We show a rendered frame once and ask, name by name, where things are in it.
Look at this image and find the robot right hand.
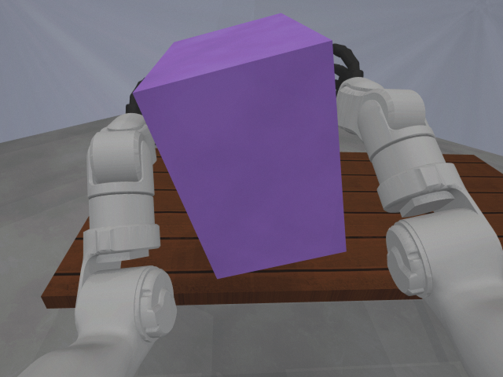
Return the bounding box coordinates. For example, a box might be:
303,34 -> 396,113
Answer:
332,43 -> 364,96

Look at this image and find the robot left forearm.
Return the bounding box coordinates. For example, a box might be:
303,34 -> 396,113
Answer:
75,113 -> 160,331

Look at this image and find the robot right upper arm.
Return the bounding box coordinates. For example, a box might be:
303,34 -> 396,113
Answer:
386,207 -> 503,377

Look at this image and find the robot left upper arm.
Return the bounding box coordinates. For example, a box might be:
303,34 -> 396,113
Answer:
17,265 -> 177,377

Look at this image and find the robot left hand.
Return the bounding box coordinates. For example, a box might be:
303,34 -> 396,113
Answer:
126,79 -> 156,145

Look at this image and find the carton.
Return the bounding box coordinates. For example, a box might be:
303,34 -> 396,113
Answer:
132,13 -> 347,279

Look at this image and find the robot right forearm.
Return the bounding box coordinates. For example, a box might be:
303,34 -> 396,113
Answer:
336,77 -> 503,260

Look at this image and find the table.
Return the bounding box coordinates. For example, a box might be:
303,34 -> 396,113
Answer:
41,148 -> 503,309

